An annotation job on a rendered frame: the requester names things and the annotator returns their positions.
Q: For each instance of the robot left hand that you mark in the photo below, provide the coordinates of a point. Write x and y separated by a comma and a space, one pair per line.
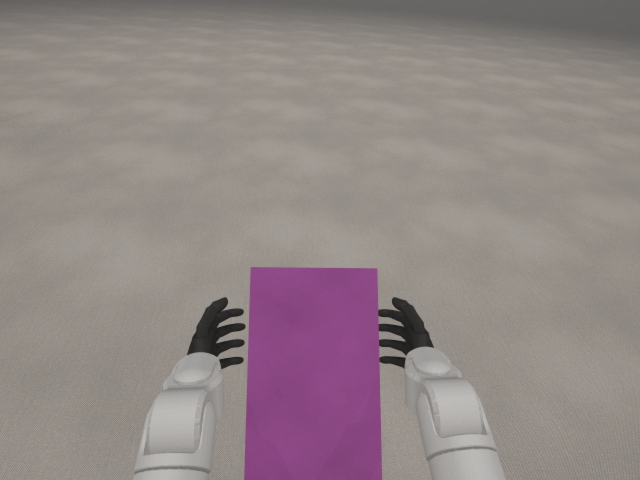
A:
207, 333

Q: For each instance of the robot right forearm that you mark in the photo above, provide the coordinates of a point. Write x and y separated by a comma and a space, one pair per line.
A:
456, 436

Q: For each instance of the carton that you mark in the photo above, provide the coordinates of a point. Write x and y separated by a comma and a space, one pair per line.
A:
313, 381

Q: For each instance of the robot left forearm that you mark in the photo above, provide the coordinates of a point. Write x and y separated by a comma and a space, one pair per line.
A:
178, 436

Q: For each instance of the robot right hand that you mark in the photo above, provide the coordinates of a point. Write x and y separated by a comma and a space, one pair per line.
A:
413, 332

